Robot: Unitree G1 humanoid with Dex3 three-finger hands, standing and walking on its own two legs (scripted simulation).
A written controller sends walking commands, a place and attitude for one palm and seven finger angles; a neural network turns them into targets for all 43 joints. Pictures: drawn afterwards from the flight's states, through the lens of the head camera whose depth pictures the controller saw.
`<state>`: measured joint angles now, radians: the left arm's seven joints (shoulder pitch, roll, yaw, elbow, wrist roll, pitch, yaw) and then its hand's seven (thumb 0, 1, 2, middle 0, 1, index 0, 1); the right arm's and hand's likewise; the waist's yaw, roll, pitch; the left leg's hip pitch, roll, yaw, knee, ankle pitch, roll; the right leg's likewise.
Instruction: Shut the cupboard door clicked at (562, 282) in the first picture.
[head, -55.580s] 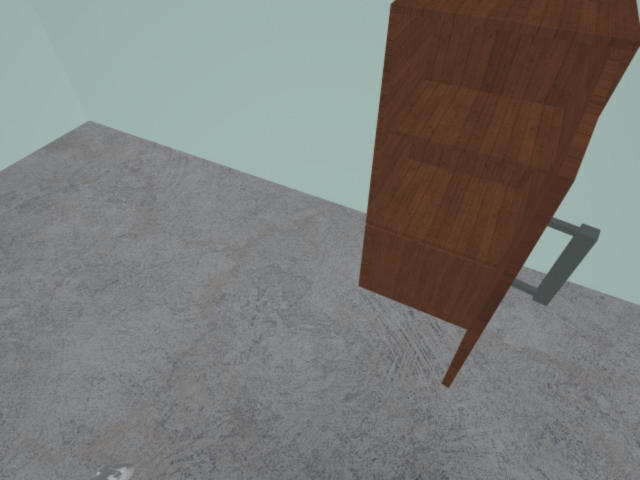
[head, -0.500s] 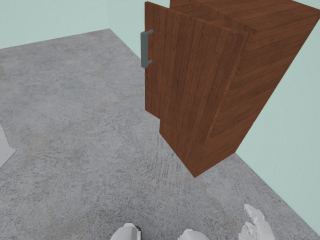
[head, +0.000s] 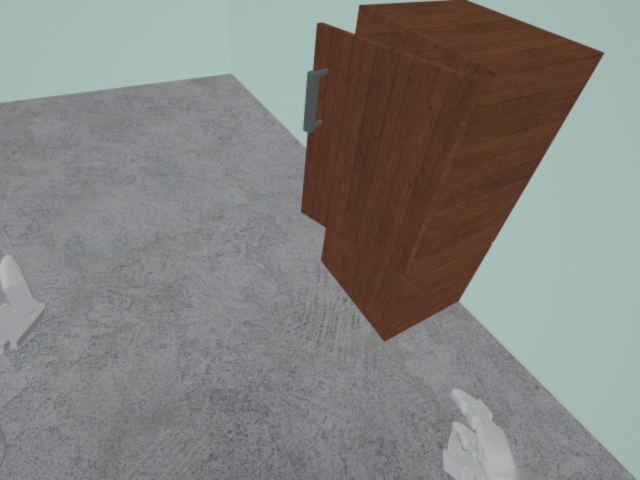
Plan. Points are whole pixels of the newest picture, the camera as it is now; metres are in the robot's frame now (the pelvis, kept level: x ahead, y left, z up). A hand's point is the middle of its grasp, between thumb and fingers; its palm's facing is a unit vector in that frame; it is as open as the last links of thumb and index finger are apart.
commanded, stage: stop stepping back and stand still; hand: left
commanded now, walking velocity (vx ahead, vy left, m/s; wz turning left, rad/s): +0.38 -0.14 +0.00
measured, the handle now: (316, 100) +0.99 +0.06 +0.03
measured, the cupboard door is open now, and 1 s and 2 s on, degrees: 19 19 19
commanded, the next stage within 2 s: let the arm hang, fingers relaxed in 1.86 s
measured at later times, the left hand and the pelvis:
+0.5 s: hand (35, 312) +0.21 +0.28 +0.17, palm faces +0.42 -0.83 -0.37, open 7.5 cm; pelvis -0.02 +0.03 -0.02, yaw -4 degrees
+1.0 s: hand (91, 290) +0.25 +0.25 +0.15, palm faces +0.39 -0.83 -0.41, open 7.4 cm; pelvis +0.02 +0.01 +0.00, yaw -4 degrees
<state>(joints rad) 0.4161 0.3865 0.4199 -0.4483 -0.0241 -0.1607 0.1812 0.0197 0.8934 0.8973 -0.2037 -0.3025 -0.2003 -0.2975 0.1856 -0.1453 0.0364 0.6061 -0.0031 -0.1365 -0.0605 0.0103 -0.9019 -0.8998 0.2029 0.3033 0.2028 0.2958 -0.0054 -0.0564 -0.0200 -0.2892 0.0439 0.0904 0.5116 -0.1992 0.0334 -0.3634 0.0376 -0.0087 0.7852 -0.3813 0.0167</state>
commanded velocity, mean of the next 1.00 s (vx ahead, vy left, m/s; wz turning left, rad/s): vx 0.06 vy -0.04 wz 0.00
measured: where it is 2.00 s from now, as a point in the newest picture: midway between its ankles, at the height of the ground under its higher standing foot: outside the picture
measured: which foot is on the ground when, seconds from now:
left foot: down 0.00-0.14, up 0.16-0.40, down 0.42-1.00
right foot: up 0.00-0.14, down 0.16-0.42, up 0.44-0.64, down 0.66-1.00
